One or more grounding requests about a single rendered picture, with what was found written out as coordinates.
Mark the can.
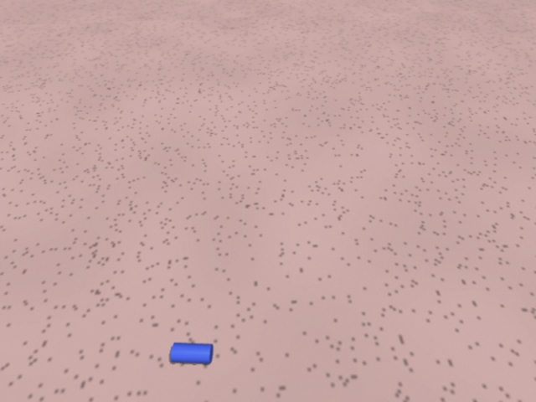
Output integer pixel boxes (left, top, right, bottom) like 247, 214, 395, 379
171, 343, 214, 363

